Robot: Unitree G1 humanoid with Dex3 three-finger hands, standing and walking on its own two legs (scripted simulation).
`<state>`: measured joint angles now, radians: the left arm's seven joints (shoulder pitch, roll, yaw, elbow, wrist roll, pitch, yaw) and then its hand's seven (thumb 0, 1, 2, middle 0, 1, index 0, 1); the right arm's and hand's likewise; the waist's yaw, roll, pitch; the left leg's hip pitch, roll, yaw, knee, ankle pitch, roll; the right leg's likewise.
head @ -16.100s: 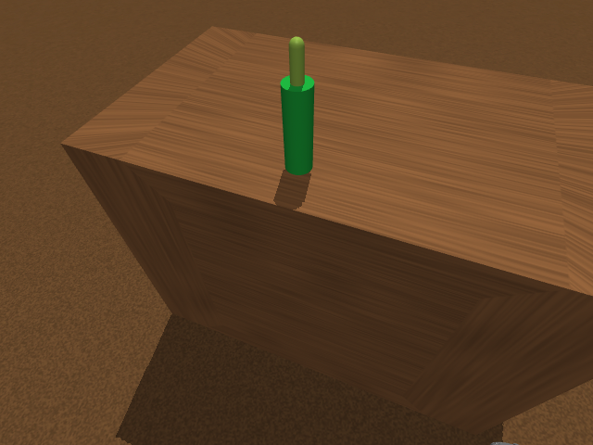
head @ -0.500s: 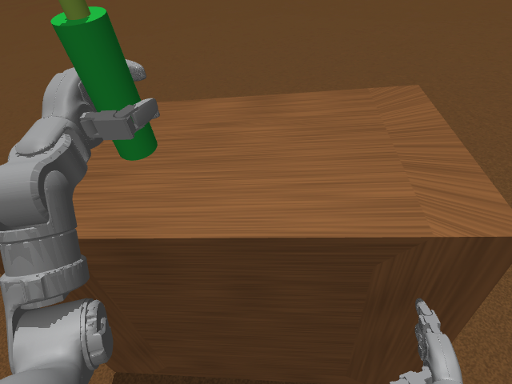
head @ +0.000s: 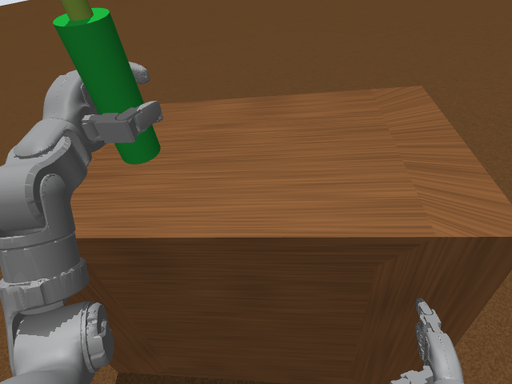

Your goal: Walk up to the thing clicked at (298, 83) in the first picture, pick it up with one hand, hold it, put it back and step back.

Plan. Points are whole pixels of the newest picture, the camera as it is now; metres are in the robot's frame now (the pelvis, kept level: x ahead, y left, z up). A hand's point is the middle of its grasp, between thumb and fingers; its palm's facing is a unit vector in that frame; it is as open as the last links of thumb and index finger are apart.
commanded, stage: hold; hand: left
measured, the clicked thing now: (104, 67) +0.33 +0.16 +0.38
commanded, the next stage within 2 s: crouch in 1.92 s
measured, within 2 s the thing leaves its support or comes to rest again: neither
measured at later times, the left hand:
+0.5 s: hand (119, 111) +0.33 +0.16 +0.33, palm faces +0.05 -1.00 -0.06, open 7.2 cm
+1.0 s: hand (121, 105) +0.33 +0.16 +0.34, palm faces +0.04 -1.00 -0.06, open 7.2 cm
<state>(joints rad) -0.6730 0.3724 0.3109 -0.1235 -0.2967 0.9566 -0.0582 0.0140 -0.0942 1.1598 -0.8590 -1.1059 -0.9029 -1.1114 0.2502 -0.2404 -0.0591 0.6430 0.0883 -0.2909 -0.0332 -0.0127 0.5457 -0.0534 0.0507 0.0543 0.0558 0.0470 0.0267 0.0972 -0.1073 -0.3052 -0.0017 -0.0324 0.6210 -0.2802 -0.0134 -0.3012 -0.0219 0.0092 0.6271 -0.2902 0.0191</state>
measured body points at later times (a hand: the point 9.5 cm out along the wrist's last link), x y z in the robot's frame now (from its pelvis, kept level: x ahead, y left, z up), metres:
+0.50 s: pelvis +0.00 +0.00 +0.00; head -0.06 -0.04 +0.44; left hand +0.32 +0.22 +0.33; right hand +0.18 -0.25 -0.07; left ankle +0.03 +0.13 -0.73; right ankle +0.03 -0.13 -0.73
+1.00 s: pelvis +0.00 +0.00 +0.00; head -0.06 -0.04 +0.44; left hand +0.32 +0.21 +0.34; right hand +0.17 -0.25 -0.07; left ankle +0.03 +0.13 -0.73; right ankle +0.03 -0.13 -0.73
